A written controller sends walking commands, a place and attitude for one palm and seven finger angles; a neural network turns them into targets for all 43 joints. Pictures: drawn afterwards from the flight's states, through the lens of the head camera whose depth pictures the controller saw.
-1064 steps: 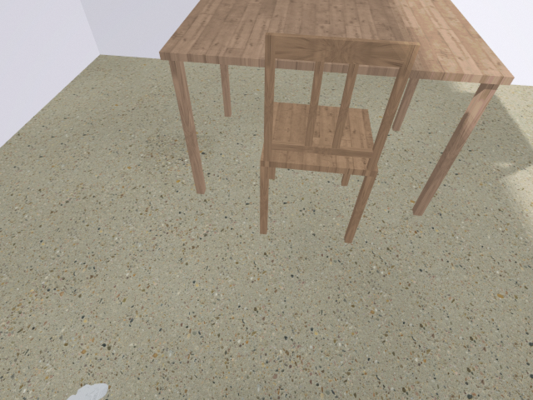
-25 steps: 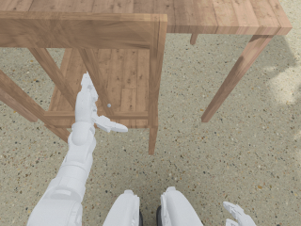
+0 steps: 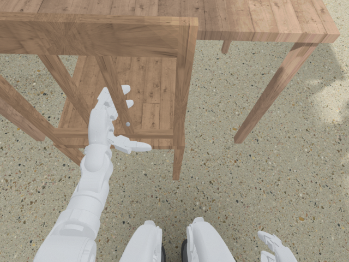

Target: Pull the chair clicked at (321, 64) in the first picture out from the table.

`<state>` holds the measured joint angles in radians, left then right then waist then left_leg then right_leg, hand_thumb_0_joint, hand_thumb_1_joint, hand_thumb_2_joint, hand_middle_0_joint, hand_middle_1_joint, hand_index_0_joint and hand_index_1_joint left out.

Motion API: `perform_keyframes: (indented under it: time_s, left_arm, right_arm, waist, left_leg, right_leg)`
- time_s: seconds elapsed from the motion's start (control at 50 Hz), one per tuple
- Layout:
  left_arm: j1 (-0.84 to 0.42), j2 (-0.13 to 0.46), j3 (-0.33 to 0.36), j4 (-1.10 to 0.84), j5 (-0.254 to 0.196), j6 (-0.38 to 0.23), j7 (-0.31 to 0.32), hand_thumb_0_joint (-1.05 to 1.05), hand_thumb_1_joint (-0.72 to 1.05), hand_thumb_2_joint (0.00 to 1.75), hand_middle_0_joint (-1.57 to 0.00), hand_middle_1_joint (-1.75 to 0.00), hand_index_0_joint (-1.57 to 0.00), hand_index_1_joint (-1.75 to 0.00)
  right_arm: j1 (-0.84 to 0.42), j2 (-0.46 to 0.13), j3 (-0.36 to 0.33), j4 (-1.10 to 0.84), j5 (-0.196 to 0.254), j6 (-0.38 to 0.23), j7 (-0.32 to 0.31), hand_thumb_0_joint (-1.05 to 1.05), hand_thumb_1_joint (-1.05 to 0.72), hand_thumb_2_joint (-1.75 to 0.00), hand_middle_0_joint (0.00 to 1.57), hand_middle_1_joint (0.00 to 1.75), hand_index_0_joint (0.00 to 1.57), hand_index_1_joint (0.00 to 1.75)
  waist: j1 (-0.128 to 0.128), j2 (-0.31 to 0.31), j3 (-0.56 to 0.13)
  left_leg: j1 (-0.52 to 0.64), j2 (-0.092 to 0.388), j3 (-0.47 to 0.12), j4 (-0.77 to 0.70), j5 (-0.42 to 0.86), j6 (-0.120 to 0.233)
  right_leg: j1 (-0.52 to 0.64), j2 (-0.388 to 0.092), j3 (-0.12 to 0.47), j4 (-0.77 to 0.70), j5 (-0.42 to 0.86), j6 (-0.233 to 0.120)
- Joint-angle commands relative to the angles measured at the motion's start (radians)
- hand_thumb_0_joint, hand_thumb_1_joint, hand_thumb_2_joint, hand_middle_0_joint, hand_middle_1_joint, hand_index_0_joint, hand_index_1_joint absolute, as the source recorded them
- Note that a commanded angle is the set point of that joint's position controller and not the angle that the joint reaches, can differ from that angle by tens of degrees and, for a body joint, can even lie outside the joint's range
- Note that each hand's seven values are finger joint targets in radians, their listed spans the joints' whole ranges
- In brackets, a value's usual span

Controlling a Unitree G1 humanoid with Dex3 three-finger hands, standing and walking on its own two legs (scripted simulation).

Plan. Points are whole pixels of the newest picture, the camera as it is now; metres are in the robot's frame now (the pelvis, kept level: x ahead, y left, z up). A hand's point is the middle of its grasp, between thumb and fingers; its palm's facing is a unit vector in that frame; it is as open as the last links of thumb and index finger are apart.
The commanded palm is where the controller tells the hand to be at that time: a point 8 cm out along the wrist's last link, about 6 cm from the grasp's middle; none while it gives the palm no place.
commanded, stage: hook a spindle and tug to test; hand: left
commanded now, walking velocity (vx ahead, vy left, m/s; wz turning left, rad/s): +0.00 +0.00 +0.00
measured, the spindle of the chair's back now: (78, 101) +0.47 +0.22 +0.04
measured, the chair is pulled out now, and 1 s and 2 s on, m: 0.00 0.04 0.13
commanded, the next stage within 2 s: step backward, pulling the chair out in 1.04 s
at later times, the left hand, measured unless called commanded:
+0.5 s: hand (128, 119) +0.43 +0.10 +0.02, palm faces +0.00 -1.00 -0.01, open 5.6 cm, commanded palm +0.39 +0.15 +0.02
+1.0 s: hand (128, 133) +0.39 +0.10 +0.02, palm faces -0.01 -1.00 -0.01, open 5.6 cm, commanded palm +0.36 +0.15 +0.02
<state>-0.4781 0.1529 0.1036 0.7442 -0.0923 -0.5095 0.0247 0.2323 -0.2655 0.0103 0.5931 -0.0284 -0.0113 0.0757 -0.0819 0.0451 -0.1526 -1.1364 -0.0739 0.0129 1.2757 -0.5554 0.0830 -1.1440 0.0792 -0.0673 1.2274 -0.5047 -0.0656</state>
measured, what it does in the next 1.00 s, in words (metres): stands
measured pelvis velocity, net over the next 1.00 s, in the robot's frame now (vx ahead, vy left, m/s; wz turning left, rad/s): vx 0.02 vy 0.00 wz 0.00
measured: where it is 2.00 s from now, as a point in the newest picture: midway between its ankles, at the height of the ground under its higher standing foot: outside the picture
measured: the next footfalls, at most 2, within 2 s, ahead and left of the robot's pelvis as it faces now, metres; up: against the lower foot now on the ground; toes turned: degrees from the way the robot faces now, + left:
none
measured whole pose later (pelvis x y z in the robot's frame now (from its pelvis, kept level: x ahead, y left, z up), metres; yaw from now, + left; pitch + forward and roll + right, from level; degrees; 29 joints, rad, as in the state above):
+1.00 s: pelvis +0.02 +0.00 +0.01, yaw +0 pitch +24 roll -2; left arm -0.25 0.11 0.01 0.50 -0.10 -0.46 0.04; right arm 0.21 -0.25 0.00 0.55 -0.02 0.01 0.09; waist -0.05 0.05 -0.17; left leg -1.08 -0.08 0.01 1.25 -0.58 0.08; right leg -1.09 0.08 -0.06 1.20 -0.53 -0.06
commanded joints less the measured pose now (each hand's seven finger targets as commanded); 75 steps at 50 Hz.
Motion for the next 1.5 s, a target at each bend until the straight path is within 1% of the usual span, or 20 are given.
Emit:
perform_keyframes:
  time_s: [0.0,0.14,0.22,0.32,0.44,0.54,0.64,0.84,0.9,1.06,1.12,1.14,1.16,1.2,1.22,1.28,1.36,1.38,1.4,1.48]
  left_arm:
    - [-0.34,0.101,0.009,-0.193,0.007,-0.078,-0.009,0.0,0.0,0.52,-0.48,-1.4,-0.48,-1.4]
    - [-0.319,0.062,-0.025,-0.211,0.004,-0.054,-0.013,0.0,0.4,0.68,-0.5,-1.45,-0.5,-1.45]
    - [-0.298,0.09,-0.001,-0.212,0.007,-0.054,-0.005,0.0,0.62,0.78,-0.5,-1.45,-0.5,-1.45]
    - [-0.282,0.054,-0.033,-0.206,0.009,-0.054,-0.005,0.0,0.9,0.9,-0.5,-1.45,-0.5,-1.45]
    - [-0.202,0.05,-0.031,-0.255,0.01,-0.059,-0.006,0.0,0.9,0.9,-0.5,-1.45,-0.5,-1.45]
    - [-0.123,0.035,-0.053,-0.3,0.005,-0.044,-0.008,0.0,0.9,0.9,-0.5,-1.45,-0.5,-1.45]
    - [-0.039,0.041,-0.053,-0.358,0.005,-0.044,-0.007,0.0,0.9,0.9,-0.5,-1.45,-0.5,-1.45]
    - [0.027,0.004,-0.108,-0.448,0.003,-0.041,-0.008,0.0,0.9,0.9,-0.5,-1.45,-0.5,-1.45]
    - [0.063,-0.007,-0.121,-0.454,0.002,-0.033,-0.007,0.0,0.9,0.9,-0.5,-1.45,-0.5,-1.45]
    - [0.06,0.004,-0.118,-0.472,0.001,-0.023,-0.012,0.0,0.9,0.9,-0.5,-1.45,-0.5,-1.45]
    - [-0.047,0.033,-0.105,-0.493,0.007,-0.026,-0.008,0.0,0.9,0.9,-0.5,-1.45,-0.5,-1.45]
    - [-0.16,0.354,0.06,-0.665,0.07,0.068,0.061,0.0,0.9,0.9,-0.5,-1.45,-0.5,-1.45]
    - [-0.12,0.238,-0.026,-0.677,0.063,0.116,0.076,0.0,0.9,0.9,-0.5,-1.45,-0.5,-1.45]
    - [-0.001,0.196,-0.05,-0.588,0.063,0.186,0.084,0.0,0.9,0.9,-0.5,-1.45,-0.5,-1.45]
    - [0.063,0.159,-0.074,-0.487,0.062,0.221,0.084,0.0,0.9,0.9,-0.5,-1.45,-0.5,-1.45]
    - [0.09,0.105,-0.111,-0.251,0.069,0.29,0.087,0.0,0.9,0.9,-0.5,-1.45,-0.5,-1.45]
    - [-0.015,0.134,-0.09,-0.159,0.077,0.268,0.085,0.0,0.9,0.9,-0.5,-1.45,-0.5,-1.45]
    - [-0.028,0.133,-0.092,-0.143,0.08,0.257,0.078,0.0,0.9,0.9,-0.5,-1.45,-0.5,-1.45]
    - [-0.042,0.152,-0.08,-0.146,0.088,0.246,0.075,0.0,0.9,0.9,-0.5,-1.45,-0.5,-1.45]
    - [-0.004,0.117,-0.096,-0.108,0.094,0.231,0.047,0.0,0.9,0.9,-0.5,-1.45,-0.5,-1.45]
  right_arm:
    - [0.08,-0.151,-0.059,-0.089,0.003,-0.031,-0.012,0.0,-0.9,-0.9,0.2,0.3,0.2,0.3]
    - [0.089,-0.154,-0.067,-0.09,0.005,-0.024,-0.007,0.0,-0.9,-0.9,0.2,0.3,0.2,0.3]
    - [0.091,-0.155,-0.065,-0.093,0.005,-0.019,-0.004,0.0,-0.9,-0.9,0.2,0.3,0.2,0.3]
    - [0.093,-0.15,-0.065,-0.094,0.005,-0.014,0.002,0.0,-0.9,-0.9,0.2,0.3,0.2,0.3]
    - [0.098,-0.144,-0.071,-0.103,0.003,-0.011,0.008,0.0,-0.9,-0.9,0.2,0.3,0.2,0.3]
    - [0.089,-0.141,-0.072,-0.119,0.008,-0.005,0.013,0.0,-0.9,-0.9,0.2,0.3,0.2,0.3]
    - [0.078,-0.134,-0.07,-0.133,0.011,-0.006,0.013,0.0,-0.9,-0.9,0.2,0.3,0.2,0.3]
    - [0.054,-0.126,-0.07,-0.141,0.014,-0.013,0.009,0.0,-0.9,-0.9,0.2,0.3,0.2,0.3]
    - [0.048,-0.127,-0.071,-0.145,0.016,-0.014,0.007,0.0,-0.9,-0.9,0.2,0.3,0.2,0.3]
    - [0.021,-0.122,-0.064,-0.148,0.019,-0.018,-0.003,0.0,-0.9,-0.9,0.2,0.3,0.2,0.3]
    - [0.014,-0.126,-0.06,-0.146,0.019,-0.02,-0.013,0.0,-0.9,-0.9,0.2,0.3,0.2,0.3]
    - [0.13,-0.122,-0.08,-0.21,0.08,0.087,-0.057,0.0,-0.9,-0.9,0.2,0.3,0.2,0.3]
    - [0.117,-0.093,-0.075,-0.246,0.096,0.115,-0.084,0.0,-0.9,-0.9,0.2,0.3,0.2,0.3]
    - [0.068,-0.091,-0.062,-0.247,0.104,0.143,-0.111,0.0,-0.9,-0.9,0.2,0.3,0.2,0.3]
    - [0.032,-0.087,-0.052,-0.229,0.106,0.161,-0.121,0.0,-0.9,-0.9,0.2,0.3,0.2,0.3]
    - [0.026,-0.095,-0.041,-0.175,0.104,0.195,-0.149,0.0,-0.9,-0.9,0.2,0.3,0.2,0.3]
    - [0.043,-0.112,-0.055,-0.13,0.088,0.199,-0.18,0.0,-0.9,-0.9,0.2,0.3,0.2,0.3]
    - [0.048,-0.113,-0.06,-0.117,0.081,0.196,-0.184,0.0,-0.9,-0.9,0.2,0.3,0.2,0.3]
    - [0.046,-0.115,-0.068,-0.107,0.071,0.191,-0.186,0.0,-0.9,-0.9,0.2,0.3,0.2,0.3]
    - [0.066,-0.092,-0.079,-0.063,0.035,0.168,-0.156,0.0,-0.9,-0.9,0.2,0.3,0.2,0.3]
  waist:
    - [-0.031,-0.005,-0.458]
    - [-0.029,0.003,-0.499]
    - [-0.024,-0.012,-0.484]
    - [-0.031,-0.006,-0.454]
    - [-0.007,0.017,-0.513]
    - [-0.003,-0.035,-0.49]
    - [0.015,-0.014,-0.486]
    - [0.011,0.014,-0.468]
    - [0.006,-0.021,-0.471]
    - [0.009,-0.018,-0.438]
    - [-0.005,-0.016,-0.433]
    - [0.026,0.01,-0.667]
    - [0.004,0.056,-0.606]
    - [0.012,0.06,-0.529]
    - [0.014,0.06,-0.43]
    - [0.009,-0.092,-0.203]
    - [0.015,-0.035,-0.21]
    - [0.016,0.006,-0.218]
    - [0.023,0.112,-0.226]
    - [0.034,0.265,-0.231]
  left_leg:
    - [0.264,0.045,-0.091,-0.15,0.308,-0.057]
    - [0.338,0.054,-0.109,-0.159,0.381,-0.072]
    - [0.316,0.051,-0.1,-0.16,0.38,-0.068]
    - [0.316,0.054,-0.1,-0.158,0.4,-0.068]
    - [0.367,0.055,-0.096,-0.157,0.478,-0.08]
    - [0.343,0.057,-0.09,-0.162,0.485,-0.072]
    - [0.343,0.056,-0.085,-0.167,0.506,-0.074]
    - [0.376,0.06,-0.094,-0.157,0.534,-0.081]
    - [0.383,0.064,-0.104,-0.153,0.55,-0.082]
    - [0.335,0.054,-0.097,-0.15,0.46,-0.072]
    - [0.309,0.05,-0.095,-0.145,0.407,-0.062]
    - [0.631,0.064,-0.065,-0.337,0.391,-0.049]
    - [0.688,0.057,-0.043,-0.385,0.407,-0.04]
    - [0.69,0.075,-0.07,-0.441,0.454,-0.043]
    - [0.651,0.087,-0.074,-0.464,0.434,-0.037]
    - [0.62,0.13,-0.11,-0.578,0.404,-0.027]
    - [0.804,0.183,-0.129,-0.673,0.661,-0.031]
    - [0.859,0.202,-0.141,-0.687,0.752,-0.033]
    - [0.931,0.213,-0.147,-0.695,0.863,-0.037]
    - [1.211,0.302,-0.213,-0.739,1.302,-0.074]
  right_leg:
    - [0.264,-0.035,0.085,-0.154,0.254,0.027]
    - [0.247,-0.034,0.062,-0.146,0.287,0.025]
    - [0.269,-0.032,0.069,-0.152,0.299,0.024]
    - [0.256,-0.032,0.065,-0.151,0.316,0.024]
    - [0.287,-0.032,0.062,-0.142,0.371,0.022]
    - [0.321,-0.033,0.065,-0.152,0.399,0.026]
    - [0.347,-0.035,0.07,-0.149,0.427,0.022]
    - [0.312,-0.038,0.066,-0.144,0.426,0.023]
    - [0.302,-0.037,0.06,-0.142,0.424,0.025]
    - [0.308,-0.042,0.069,-0.145,0.385,0.025]
    - [0.306,-0.045,0.08,-0.146,0.359,0.027]
    - [0.73,-0.125,0.252,-0.383,0.406,0.061]
    - [0.802,-0.135,0.26,-0.442,0.554,0.08]
    - [0.751,-0.142,0.23,-0.431,0.646,0.087]
    - [0.732,-0.146,0.241,-0.452,0.627,0.101]
    - [0.721,-0.142,0.215,-0.523,0.616,0.122]
    - [0.735,-0.127,0.189,-0.58,0.691,0.12]
    - [0.722,-0.121,0.185,-0.58,0.68,0.118]
    - [0.696,-0.118,0.18,-0.574,0.645,0.111]
    - [0.553,-0.08,0.135,-0.511,0.149,0.062]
